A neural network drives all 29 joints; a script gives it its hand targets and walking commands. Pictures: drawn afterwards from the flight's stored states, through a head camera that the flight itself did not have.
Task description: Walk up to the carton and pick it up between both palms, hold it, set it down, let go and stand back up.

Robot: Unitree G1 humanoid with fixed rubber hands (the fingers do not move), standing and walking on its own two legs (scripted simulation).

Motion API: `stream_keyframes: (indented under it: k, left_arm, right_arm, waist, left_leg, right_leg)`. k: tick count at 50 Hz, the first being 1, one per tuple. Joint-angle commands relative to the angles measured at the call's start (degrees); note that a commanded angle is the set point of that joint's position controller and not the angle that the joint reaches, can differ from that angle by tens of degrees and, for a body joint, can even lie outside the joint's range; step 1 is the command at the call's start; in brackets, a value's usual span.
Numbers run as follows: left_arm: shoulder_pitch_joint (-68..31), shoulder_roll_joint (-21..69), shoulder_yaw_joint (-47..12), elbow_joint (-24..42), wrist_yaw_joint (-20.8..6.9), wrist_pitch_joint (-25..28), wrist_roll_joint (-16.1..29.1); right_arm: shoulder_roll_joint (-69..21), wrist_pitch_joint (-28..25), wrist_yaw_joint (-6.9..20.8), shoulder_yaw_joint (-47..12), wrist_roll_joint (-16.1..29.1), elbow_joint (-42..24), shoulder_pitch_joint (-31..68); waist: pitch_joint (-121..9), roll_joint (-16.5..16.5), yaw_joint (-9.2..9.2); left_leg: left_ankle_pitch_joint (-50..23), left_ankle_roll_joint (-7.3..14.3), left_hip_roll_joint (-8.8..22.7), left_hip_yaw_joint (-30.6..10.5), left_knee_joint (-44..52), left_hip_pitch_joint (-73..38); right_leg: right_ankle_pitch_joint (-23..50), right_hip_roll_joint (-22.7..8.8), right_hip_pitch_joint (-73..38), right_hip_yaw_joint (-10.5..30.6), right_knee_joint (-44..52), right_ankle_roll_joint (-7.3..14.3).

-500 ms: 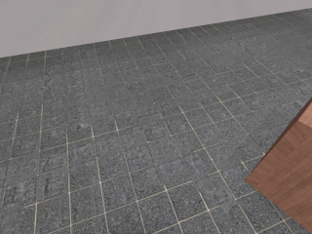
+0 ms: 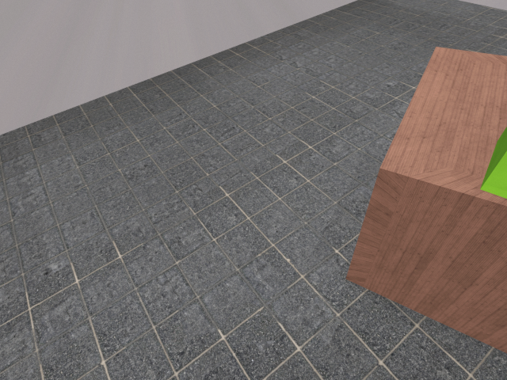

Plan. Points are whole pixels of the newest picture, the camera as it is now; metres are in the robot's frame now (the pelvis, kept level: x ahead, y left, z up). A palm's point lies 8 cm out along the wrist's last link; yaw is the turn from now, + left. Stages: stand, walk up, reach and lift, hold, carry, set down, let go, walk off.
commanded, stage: walk up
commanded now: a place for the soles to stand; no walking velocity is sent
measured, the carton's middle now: out of the picture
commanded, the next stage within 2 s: none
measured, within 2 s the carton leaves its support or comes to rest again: neither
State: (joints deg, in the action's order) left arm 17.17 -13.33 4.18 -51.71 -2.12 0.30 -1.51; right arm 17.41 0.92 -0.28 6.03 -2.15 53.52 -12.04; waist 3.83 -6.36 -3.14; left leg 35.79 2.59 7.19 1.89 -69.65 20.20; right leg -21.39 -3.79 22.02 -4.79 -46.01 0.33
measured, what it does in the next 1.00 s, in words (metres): walks ahead, turning right: left foot, then right foot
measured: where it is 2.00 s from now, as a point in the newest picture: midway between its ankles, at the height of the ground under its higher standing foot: (399, 362)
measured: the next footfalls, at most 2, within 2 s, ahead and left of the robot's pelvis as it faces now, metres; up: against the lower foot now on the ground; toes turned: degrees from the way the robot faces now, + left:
left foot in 0.14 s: +0.17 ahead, +0.09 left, +0.00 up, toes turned -2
right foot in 0.54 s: +0.28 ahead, -0.31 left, +0.00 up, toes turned -25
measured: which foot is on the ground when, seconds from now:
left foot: up 0.00-0.12, down 0.14-0.56, up 0.58-0.88, down 0.90-1.00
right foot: down 0.00-0.16, up 0.18-0.52, down 0.54-0.92, up 0.94-1.00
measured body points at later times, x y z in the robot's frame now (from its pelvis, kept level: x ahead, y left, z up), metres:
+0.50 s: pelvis +0.16 -0.10 +0.02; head +0.21 -0.12 +0.47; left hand +0.38 +0.11 -0.09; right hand +0.07 -0.37 -0.10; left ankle +0.13 +0.09 -0.70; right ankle +0.24 -0.29 -0.68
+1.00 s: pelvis +0.31 -0.22 +0.01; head +0.33 -0.20 +0.46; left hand +0.50 -0.03 -0.13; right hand +0.28 -0.50 -0.08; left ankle +0.44 -0.14 -0.70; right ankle +0.25 -0.29 -0.65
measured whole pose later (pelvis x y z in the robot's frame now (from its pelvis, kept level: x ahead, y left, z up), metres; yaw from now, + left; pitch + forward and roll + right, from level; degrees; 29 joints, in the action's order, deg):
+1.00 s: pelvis +0.31 -0.22 +0.01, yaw -34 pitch -4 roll +1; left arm 20.3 -16.3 2.6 -40.8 -3.6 -4.1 -3.3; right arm 13.3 -2.7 -2.3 0.7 -3.4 34.8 -18.7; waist 4.0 4.2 -2.6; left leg 17.7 1.1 4.8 7.3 -42.3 20.3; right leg -30.0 3.5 23.8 2.2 -64.8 -0.2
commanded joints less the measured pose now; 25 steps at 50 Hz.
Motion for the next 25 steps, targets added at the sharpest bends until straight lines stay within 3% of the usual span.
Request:
stream_keyframes:
  k: [1, 2, 3, 4, 5, 6, 7, 8, 9, 10, 11, 12, 13, 14, 15, 16, 17, 18, 19, 21, 22, 24, 25]
  left_arm:
    - [0.0, -16.6, 3.0, 6.0, 2.8, 0.2, -1.5]
    - [-1.8, -15.2, 2.6, 6.2, 2.5, 0.2, -1.5]
    - [-4.0, -14.1, 2.1, 7.8, 2.2, 0.1, -1.5]
    - [-3.3, -12.3, 1.6, 7.8, 1.7, -0.2, -1.3]
    - [-5.6, -12.2, 1.3, 8.8, 1.2, -0.4, -1.1]
    - [-7.0, -11.1, 1.1, 10.0, 0.7, -0.6, -0.6]
    - [-6.6, -8.4, 0.0, 10.5, -0.1, -0.5, -0.6]
    - [-5.3, -5.1, -0.7, 12.6, -0.6, -0.5, -0.6]
    - [-3.6, -7.3, 0.2, 13.5, -0.3, -1.6, -2.2]
    - [-1.8, -10.1, 0.8, 13.4, -0.4, -2.9, -2.1]
    - [-1.0, -11.1, 1.1, 12.5, -0.8, -3.4, -2.3]
    - [-0.4, -12.0, 1.4, 11.5, -1.0, -3.6, -2.7]
    - [0.4, -11.4, 1.4, 11.3, -1.3, -3.4, -2.8]
    - [1.7, -10.6, 1.2, 10.3, -1.7, -3.1, -2.0]
    - [1.2, -9.1, 0.5, 11.0, -2.3, -2.9, -1.5]
    - [-0.2, -8.4, 0.2, 11.9, -2.8, -2.6, -1.1]
    - [-1.5, -6.7, -0.2, 12.6, -3.3, -2.2, -1.1]
    - [-3.7, -5.9, -0.2, 14.4, -3.5, -1.8, -0.8]
    - [-4.2, -5.1, -0.7, 14.5, -3.8, -1.3, -0.7]
    - [-6.9, -2.8, -1.3, 15.5, -4.3, 0.1, -0.3]
    - [-6.5, -4.4, -0.5, 15.8, -4.5, 0.4, -0.3]
    - [-2.0, -6.5, 0.9, 14.3, -4.5, 0.7, -0.7]
    - [3.7, -7.6, 1.7, 13.4, -4.0, 0.8, -0.9]
  right_arm:
    - [1.4, -5.5, 1.2, 0.0, 2.0, -10.0, -2.5]
    - [2.5, -5.8, 1.0, 0.4, 1.7, -9.8, -5.1]
    - [2.2, -5.7, 0.6, 0.6, 1.8, -10.2, -8.0]
    - [2.2, -5.6, 0.6, 0.8, 1.4, -9.4, -9.6]
    - [1.7, -5.5, 0.4, 0.9, 1.3, -9.6, -12.2]
    - [2.5, -5.4, 0.1, 1.5, 0.9, -9.1, -16.3]
    - [4.9, -5.3, -0.5, 2.7, -0.5, -9.9, -19.3]
    - [8.6, -5.4, -1.3, 3.2, -2.0, -11.3, -22.2]
    - [11.6, -4.6, -2.7, 3.1, -2.7, -13.3, -16.9]
    - [11.0, -4.1, -3.6, 2.1, -2.1, -15.0, -11.0]
    - [9.2, -4.5, -3.6, 1.6, -1.8, -15.3, -7.1]
    - [8.1, -5.0, -3.5, 0.9, -1.8, -16.1, -5.5]
    - [6.7, -5.5, -3.2, 0.0, -1.5, -16.2, -5.6]
    - [6.2, -5.9, -2.9, -0.2, -1.6, -16.1, -5.3]
    - [5.7, -6.2, -2.5, -0.4, -1.7, -15.5, -5.1]
    - [6.4, -6.7, -2.3, 0.1, -1.8, -15.0, -4.2]
    - [6.1, -6.9, -2.1, -0.1, -2.0, -14.1, -6.9]
    - [6.8, -7.2, -1.9, 0.1, -2.2, -13.4, -7.5]
    - [7.3, -7.2, -1.7, 0.2, -2.1, -13.7, -8.3]
    - [7.7, -6.8, -1.5, 0.5, -1.5, -14.4, -9.6]
    - [8.9, -6.2, -1.6, 0.7, -1.2, -14.9, -9.5]
    - [11.4, -5.7, -2.2, 1.4, -1.2, -15.8, -8.3]
    - [12.1, -5.2, -2.3, 1.3, -1.7, -16.8, -7.1]
  waist:
    - [-0.4, 19.8, 1.90]
    - [-1.6, 21.2, 3.25]
    - [-3.3, 21.3, 4.64]
    - [-4.1, 15.2, 5.36]
    - [-5.9, 11.4, 7.28]
    - [-5.8, 5.4, 9.70]
    - [-7.6, -3.3, 11.56]
    - [-7.6, -14.4, 11.48]
    - [-5.3, -8.0, 9.48]
    - [0.3, -4.2, 6.49]
    - [6.4, -2.8, 4.74]
    - [8.8, -2.0, 3.93]
    - [9.4, 1.5, 3.63]
    - [9.4, 1.0, 3.40]
    - [9.7, -2.2, 2.93]
    - [8.5, -4.5, 3.02]
    - [6.2, -3.6, 3.92]
    - [6.7, -5.7, 3.92]
    - [5.3, -6.9, 4.14]
    - [3.2, -6.2, 5.22]
    - [0.0, -6.5, 4.71]
    - [-3.2, -4.0, 2.29]
    - [-6.6, -0.5, -1.72]
  left_leg:
    - [-1.3, -1.1, 0.3, -2.3, 10.3, 11.4]
    - [-2.3, -1.1, -0.4, -1.9, 16.8, 5.9]
    - [-5.8, -1.1, -1.3, -2.0, 21.6, 0.4]
    - [-11.8, -0.1, -2.7, -0.7, 26.6, -5.6]
    - [-19.4, 1.0, -4.1, -0.2, 33.6, -14.2]
    - [-27.8, 1.2, -5.5, 1.5, 38.0, -22.5]
    - [-26.6, 1.6, -4.0, -2.0, 40.5, -29.7]
    - [-10.8, 2.2, 10.2, -20.7, 48.3, -30.1]
    - [8.2, 7.4, 20.7, -35.0, 57.5, -21.1]
    - [18.8, 11.8, 24.0, -39.0, 61.1, -14.3]
    - [17.6, 13.5, 23.8, -37.0, 60.6, -10.4]
    - [13.1, 12.4, 21.8, -32.2, 59.7, -9.7]
    - [5.3, 10.5, 18.9, -23.2, 58.5, -9.1]
    - [-2.7, 9.0, 17.3, -17.3, 57.6, -8.7]
    - [-11.0, 8.5, 14.2, -11.0, 57.3, -7.9]
    - [-19.3, 8.5, 14.0, -6.1, 56.6, -9.0]
    - [-29.8, 8.2, 12.1, -2.5, 54.3, -11.9]
    - [-38.6, 8.5, 12.8, 1.0, 52.6, -12.5]
    - [-43.2, 8.5, 11.3, 4.4, 50.8, -15.5]
    - [-46.4, 7.0, 7.4, 11.7, 48.6, -13.8]
    - [-40.9, 6.5, 7.4, 12.2, 47.6, -13.1]
    - [-33.1, 7.7, 11.2, 10.5, 44.9, -8.9]
    - [-34.9, 7.6, 11.5, 10.9, 36.3, -8.0]
  right_leg:
    - [5.5, -11.1, -7.7, 26.2, 24.9, 15.4]
    - [9.1, -9.0, -5.3, 21.5, 22.5, 13.8]
    - [10.0, -8.7, -1.5, 21.1, 21.1, 13.3]
    - [10.8, -7.2, 1.1, 18.6, 19.4, 12.1]
    - [6.6, -4.8, 5.4, 16.2, 15.5, 10.1]
    - [1.5, -3.2, 12.8, 15.1, 10.3, 8.5]
    - [-6.8, 1.0, 18.8, 12.6, 1.9, 5.2]
    - [-14.1, 6.2, 24.6, 8.5, -14.2, 1.6]
    - [-11.7, 4.3, 24.9, 10.2, -21.6, -0.8]
    - [-10.9, 0.9, 25.2, 10.3, -27.1, -1.8]
    - [-7.6, -2.1, 26.6, 11.1, -29.4, -2.0]
    - [-4.9, -1.8, 26.6, 11.5, -29.9, -2.3]
    - [-2.6, -2.6, 25.6, 12.0, -26.8, -3.0]
    - [0.8, -2.5, 23.4, 11.6, -25.0, -3.5]
    - [3.3, -2.3, 22.0, 10.2, -23.4, -3.7]
    - [4.5, -3.6, 19.9, 9.6, -21.0, -3.7]
    - [6.0, -2.3, 19.1, 8.0, -18.2, -3.2]
    - [7.0, -4.0, 18.2, 7.8, -13.3, -2.8]
    - [7.4, -4.0, 16.5, 6.4, -7.8, -2.1]
    - [11.6, -0.7, 8.7, 1.4, 3.7, -0.6]
    - [12.8, -0.3, 3.5, 1.1, 5.1, 0.4]
    - [11.5, 0.6, -5.8, -0.6, 5.4, 1.7]
    - [10.8, 2.1, -13.3, 0.0, 9.0, 3.3]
